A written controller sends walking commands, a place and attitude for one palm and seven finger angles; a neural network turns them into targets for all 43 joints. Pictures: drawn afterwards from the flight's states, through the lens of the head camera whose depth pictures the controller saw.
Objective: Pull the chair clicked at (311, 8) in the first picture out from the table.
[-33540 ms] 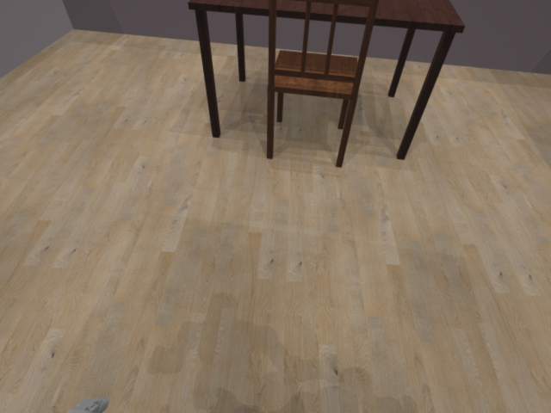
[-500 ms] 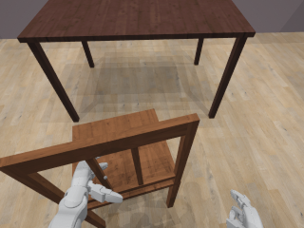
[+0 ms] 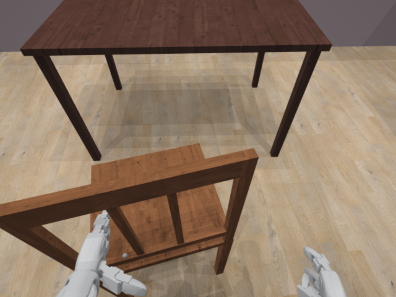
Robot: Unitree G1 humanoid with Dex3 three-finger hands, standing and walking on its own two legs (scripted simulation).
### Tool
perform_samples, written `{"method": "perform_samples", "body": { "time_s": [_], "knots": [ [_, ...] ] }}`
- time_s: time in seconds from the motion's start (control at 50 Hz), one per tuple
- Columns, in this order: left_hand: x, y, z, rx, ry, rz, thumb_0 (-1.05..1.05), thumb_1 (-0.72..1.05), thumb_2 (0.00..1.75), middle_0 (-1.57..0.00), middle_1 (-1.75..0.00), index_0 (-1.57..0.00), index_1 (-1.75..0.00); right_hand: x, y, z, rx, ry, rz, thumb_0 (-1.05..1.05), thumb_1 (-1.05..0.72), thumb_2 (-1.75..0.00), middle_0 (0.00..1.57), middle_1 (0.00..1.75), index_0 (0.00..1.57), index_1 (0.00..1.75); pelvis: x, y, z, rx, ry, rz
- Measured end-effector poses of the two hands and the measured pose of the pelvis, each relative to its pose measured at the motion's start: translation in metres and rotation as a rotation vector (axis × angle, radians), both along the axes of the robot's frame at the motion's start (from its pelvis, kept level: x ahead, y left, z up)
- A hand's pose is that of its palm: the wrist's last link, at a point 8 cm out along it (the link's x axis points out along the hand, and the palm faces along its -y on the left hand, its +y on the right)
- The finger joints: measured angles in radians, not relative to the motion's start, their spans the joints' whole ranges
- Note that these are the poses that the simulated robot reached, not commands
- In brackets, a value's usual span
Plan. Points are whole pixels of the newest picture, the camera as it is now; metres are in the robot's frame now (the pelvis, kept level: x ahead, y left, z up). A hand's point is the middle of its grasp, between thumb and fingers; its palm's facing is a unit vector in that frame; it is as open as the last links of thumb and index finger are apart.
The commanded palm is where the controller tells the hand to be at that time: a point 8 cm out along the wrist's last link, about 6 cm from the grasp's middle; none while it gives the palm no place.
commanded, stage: draw the fingers out of the gap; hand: left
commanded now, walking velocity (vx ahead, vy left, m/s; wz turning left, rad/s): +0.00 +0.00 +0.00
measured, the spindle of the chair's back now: (128, 232) +0.27 +0.16 -0.05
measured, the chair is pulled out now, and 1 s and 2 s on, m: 0.57 0.57 0.57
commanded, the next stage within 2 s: draw the hand back to the body in 0.54 s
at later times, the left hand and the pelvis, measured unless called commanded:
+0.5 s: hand out of the picture +0.14 +0.14 -0.03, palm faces +0.03 -0.99 -0.17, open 17.5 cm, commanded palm +0.11 +0.19 +0.00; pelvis -0.01 +0.00 -0.01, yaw +1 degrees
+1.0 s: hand (97, 289) +0.15 +0.16 +0.04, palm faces +0.02 -1.00 -0.06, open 17.5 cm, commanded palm +0.10 +0.23 +0.06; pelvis -0.02 +0.00 -0.04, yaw +0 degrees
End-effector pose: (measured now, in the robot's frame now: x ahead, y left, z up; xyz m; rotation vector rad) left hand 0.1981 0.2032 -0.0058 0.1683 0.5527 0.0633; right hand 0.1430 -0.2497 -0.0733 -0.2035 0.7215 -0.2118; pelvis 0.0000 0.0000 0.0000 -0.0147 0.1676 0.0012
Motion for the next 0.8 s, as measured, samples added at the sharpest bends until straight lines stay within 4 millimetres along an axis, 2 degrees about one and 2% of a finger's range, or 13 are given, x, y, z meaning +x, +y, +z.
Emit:
{"method": "perform_samples", "body": {
  "time_s": [0.12,0.42,0.68,0.74,0.8],
  "knots": [
    [-0.024,0.001,-0.001,0.000,0.006,0.009,-0.01,-0.54,0.20,0.00,0.00,-0.01,0.00,0.003,0.004,-0.001,-0.008,-0.024,0.014,0.01,-0.90,-0.90,0.20,0.30,0.20,0.30,-0.004,0.001,-0.003,-0.004,0.000,0.010],
    [-0.064,-0.007,0.002,-0.007,0.010,0.014,-0.01,-0.54,0.20,0.00,0.00,-0.01,0.00,0.017,0.022,0.004,0.024,-0.115,0.032,0.01,-0.90,-0.90,0.20,0.30,0.20,0.30,-0.011,0.004,-0.011,-0.009,-0.001,0.017],
    [-0.095,-0.006,0.001,-0.010,0.030,0.029,-0.01,-0.54,0.20,0.00,0.00,-0.01,0.00,0.020,0.023,0.001,0.016,-0.129,0.022,0.01,-0.90,-0.90,0.20,0.30,0.20,0.30,-0.013,0.004,-0.019,-0.017,0.013,0.022],
    [-0.095,-0.005,0.008,-0.093,-0.065,0.057,-0.01,-0.54,0.20,0.00,0.00,-0.01,0.00,0.020,0.022,-0.002,0.007,-0.140,0.023,0.01,-0.90,-0.90,0.20,0.30,0.20,0.30,-0.014,0.003,-0.023,-0.021,0.023,0.023],
    [-0.088,0.000,0.024,-0.127,-0.229,0.058,-0.01,-0.54,0.20,0.00,0.00,-0.01,0.00,0.019,0.021,-0.008,0.005,-0.137,0.028,0.01,-0.90,-0.90,0.20,0.30,0.20,0.30,-0.016,0.003,-0.028,-0.026,0.031,0.023]
  ]
}}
